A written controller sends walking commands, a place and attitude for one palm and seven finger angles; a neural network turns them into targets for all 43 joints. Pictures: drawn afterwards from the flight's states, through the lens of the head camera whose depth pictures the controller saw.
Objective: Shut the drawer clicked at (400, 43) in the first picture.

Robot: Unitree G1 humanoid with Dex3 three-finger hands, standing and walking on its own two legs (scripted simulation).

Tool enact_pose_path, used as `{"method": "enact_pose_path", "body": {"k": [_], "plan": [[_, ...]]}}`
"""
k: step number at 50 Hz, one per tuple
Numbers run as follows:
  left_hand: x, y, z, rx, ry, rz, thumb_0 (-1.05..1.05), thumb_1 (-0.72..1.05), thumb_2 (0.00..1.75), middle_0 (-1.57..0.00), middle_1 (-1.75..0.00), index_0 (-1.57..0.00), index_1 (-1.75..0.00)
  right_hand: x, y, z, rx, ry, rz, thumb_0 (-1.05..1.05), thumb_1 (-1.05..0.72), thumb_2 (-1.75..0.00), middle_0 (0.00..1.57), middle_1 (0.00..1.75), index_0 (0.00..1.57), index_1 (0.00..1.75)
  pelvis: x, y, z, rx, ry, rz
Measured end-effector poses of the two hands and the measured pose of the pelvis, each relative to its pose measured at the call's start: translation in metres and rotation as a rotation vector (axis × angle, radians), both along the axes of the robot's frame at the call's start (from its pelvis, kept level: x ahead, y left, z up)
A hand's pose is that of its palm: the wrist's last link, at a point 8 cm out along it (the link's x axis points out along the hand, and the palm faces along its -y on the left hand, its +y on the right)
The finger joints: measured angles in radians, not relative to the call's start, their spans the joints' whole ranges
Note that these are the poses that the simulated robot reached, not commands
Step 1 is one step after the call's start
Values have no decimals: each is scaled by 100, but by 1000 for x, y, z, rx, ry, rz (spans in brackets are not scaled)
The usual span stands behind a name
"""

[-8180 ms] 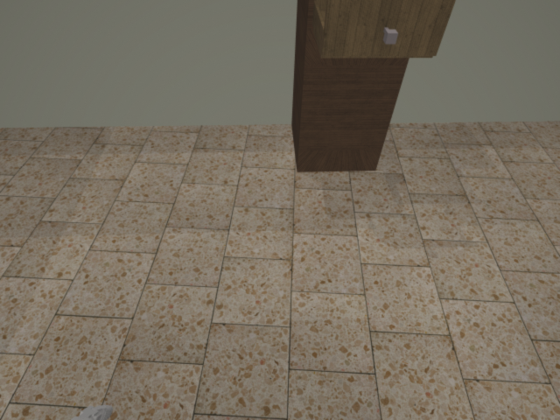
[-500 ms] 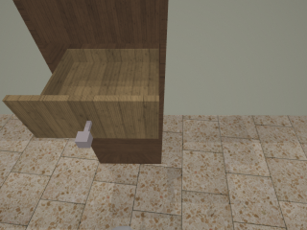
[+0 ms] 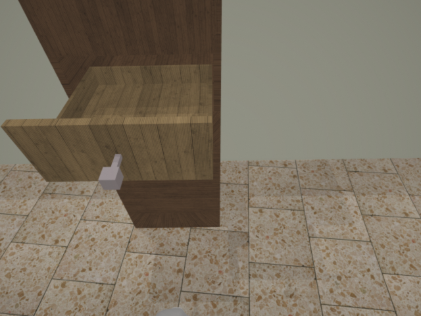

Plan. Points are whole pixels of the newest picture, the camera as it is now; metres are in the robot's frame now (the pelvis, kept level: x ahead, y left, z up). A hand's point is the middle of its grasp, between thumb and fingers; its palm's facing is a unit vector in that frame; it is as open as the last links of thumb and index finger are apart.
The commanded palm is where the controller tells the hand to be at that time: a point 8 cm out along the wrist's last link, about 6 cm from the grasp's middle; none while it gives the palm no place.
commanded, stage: come to a stop and stand still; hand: left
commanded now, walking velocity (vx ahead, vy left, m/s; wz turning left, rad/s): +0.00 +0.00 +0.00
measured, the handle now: (113, 170) +0.36 +0.21 +0.09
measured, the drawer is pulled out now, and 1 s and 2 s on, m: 0.26 0.26 0.26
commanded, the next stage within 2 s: look again from close up in 0.54 s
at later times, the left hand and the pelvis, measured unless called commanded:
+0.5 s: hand out of the picture -0.02 +0.16 -0.15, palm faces +0.06 -0.97 -0.22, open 7.3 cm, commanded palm none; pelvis -0.03 -0.02 +0.02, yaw +2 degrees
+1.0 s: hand out of the picture -0.05 +0.18 -0.15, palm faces +0.07 -0.97 -0.22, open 7.3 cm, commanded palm none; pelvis -0.03 -0.01 +0.02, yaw +2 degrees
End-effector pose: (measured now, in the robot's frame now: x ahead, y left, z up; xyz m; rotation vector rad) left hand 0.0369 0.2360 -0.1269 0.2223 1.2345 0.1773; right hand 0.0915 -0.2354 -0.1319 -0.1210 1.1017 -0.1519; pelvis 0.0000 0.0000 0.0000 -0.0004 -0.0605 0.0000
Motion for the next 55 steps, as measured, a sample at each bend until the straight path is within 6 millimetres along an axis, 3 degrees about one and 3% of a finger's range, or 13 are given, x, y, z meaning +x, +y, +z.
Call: {"method": "enact_pose_path", "body": {"k": [6,11,17,21,24,30,35,46,55], "plan": [[0,-9,8,-9,-55,9,0,91,90,-20,-29,-20,-30,-62,-2,-8,13,102,-9,1,-91,-90,20,30,20,30,-10,-6,4,-1,-14,27],[-21,-17,15,-11,-42,20,0,91,90,-20,-29,-20,-30,-108,-4,-9,36,224,-14,1,-91,-90,20,30,20,30,-21,-14,10,11,0,35],[-38,-17,5,-27,32,21,0,91,90,-20,-29,-21,-30,-152,-4,-9,22,295,-52,1,-91,-90,20,30,20,30,-27,-14,8,3,0,30],[-47,-19,7,-35,39,40,0,91,90,-20,-29,-20,-30,-168,-3,-4,22,350,-48,1,-91,-90,20,30,20,30,-31,-17,12,-6,11,36],[-61,-23,9,-42,51,58,0,91,90,-20,-29,-20,-30,-165,-4,-1,24,357,-33,1,-91,-90,20,30,20,30,-34,-20,15,-1,17,37],[-85,-30,-1,-75,123,68,0,91,90,-20,-29,-20,-30,-139,-7,0,3,272,-28,1,-91,-90,20,30,20,30,-36,-17,13,-7,5,29],[-82,-26,-6,-90,118,72,1,91,90,-20,-29,-20,-30,-120,-5,4,-21,221,-11,1,-91,-90,20,30,20,30,-35,-12,12,-17,-1,29],[-88,-15,7,-62,97,82,0,91,90,-20,-29,-20,-30,-73,-7,15,-28,130,51,1,-91,-90,20,30,20,30,-36,-12,21,-9,5,38],[-88,-4,12,-34,115,83,0,91,90,-20,-29,-20,-30,-67,-19,18,-50,133,61,1,-91,-90,20,30,20,30,-31,-13,23,-6,5,42]]}}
